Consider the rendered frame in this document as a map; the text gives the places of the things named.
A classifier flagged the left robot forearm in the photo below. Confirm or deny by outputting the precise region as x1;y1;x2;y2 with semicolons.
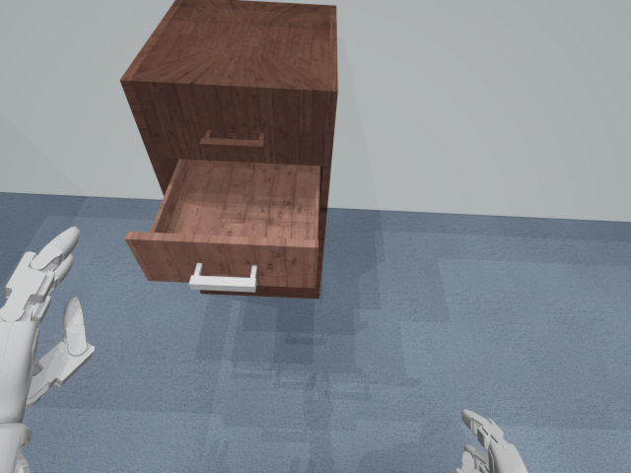
0;423;32;473

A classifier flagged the cabinet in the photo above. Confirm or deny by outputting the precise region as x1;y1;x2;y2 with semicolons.
120;0;338;299

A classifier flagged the drawer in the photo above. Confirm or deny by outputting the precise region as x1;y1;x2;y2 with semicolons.
125;159;320;288

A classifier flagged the handle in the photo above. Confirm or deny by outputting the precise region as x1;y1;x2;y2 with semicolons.
200;138;265;155
189;263;257;293

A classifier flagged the right robot hand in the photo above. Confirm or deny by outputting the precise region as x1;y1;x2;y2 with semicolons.
456;410;528;473

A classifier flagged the left robot hand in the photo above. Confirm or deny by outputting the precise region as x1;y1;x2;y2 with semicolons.
0;227;95;424

